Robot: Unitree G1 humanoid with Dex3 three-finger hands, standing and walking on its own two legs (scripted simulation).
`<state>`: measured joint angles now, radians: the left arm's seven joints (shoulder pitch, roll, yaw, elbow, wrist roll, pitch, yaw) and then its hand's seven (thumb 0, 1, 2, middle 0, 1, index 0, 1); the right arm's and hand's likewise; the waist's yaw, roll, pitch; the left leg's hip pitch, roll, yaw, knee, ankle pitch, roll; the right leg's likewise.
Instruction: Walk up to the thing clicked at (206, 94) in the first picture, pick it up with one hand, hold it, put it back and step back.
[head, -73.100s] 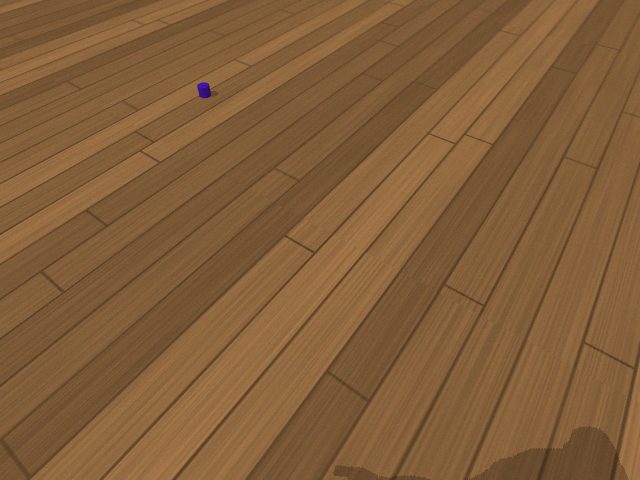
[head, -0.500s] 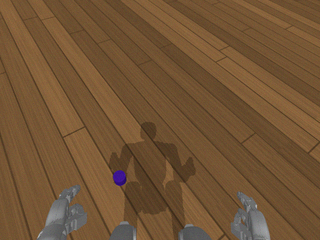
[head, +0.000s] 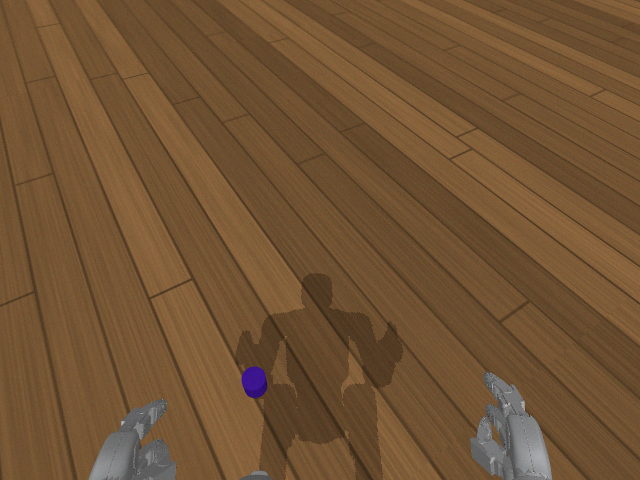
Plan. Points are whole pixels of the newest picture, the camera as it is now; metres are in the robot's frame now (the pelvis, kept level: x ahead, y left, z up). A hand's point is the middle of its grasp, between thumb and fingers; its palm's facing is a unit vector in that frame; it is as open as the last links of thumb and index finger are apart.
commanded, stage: home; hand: left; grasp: from above
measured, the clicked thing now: (254, 382) +0.49 +0.17 -0.68
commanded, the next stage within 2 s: stand in 1.66 s
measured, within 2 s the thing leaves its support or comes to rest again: neither
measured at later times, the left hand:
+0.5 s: hand (174, 477) +0.15 +0.17 -0.05, palm faces +0.04 -0.98 -0.20, open 7.4 cm
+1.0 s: hand (174, 475) +0.16 +0.17 -0.05, palm faces +0.03 -0.98 -0.20, open 7.4 cm
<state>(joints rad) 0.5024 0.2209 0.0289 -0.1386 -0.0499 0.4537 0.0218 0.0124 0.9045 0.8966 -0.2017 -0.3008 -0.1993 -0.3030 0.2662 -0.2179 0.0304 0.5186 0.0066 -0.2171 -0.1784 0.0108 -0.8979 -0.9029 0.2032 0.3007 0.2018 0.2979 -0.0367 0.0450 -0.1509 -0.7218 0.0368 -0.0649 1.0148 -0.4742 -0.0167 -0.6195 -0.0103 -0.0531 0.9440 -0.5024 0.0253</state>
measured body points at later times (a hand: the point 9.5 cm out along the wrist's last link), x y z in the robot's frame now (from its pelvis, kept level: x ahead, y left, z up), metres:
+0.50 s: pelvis -0.01 +0.00 +0.00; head +0.01 +0.00 +0.45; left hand +0.15 +0.23 -0.03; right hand +0.15 -0.25 -0.06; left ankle +0.02 +0.12 -0.68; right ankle -0.02 -0.14 -0.68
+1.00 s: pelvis -0.01 +0.00 +0.00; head +0.01 +0.00 +0.45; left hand +0.15 +0.23 -0.03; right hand +0.15 -0.25 -0.06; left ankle +0.02 +0.12 -0.68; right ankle -0.02 -0.14 -0.68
